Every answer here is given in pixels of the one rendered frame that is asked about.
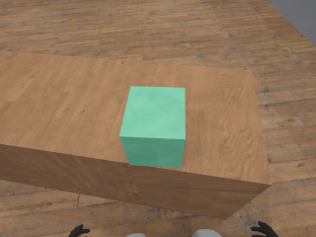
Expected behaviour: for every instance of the pedestal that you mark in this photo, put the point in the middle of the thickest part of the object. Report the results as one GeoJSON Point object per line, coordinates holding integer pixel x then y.
{"type": "Point", "coordinates": [61, 116]}

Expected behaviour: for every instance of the carton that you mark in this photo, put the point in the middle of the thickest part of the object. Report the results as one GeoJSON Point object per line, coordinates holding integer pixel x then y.
{"type": "Point", "coordinates": [153, 129]}

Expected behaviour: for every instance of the robot left hand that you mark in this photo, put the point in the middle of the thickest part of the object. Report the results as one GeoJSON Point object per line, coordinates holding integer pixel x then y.
{"type": "Point", "coordinates": [78, 230]}

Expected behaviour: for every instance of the robot right hand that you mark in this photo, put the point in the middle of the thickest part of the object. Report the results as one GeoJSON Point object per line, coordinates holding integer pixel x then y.
{"type": "Point", "coordinates": [265, 229]}

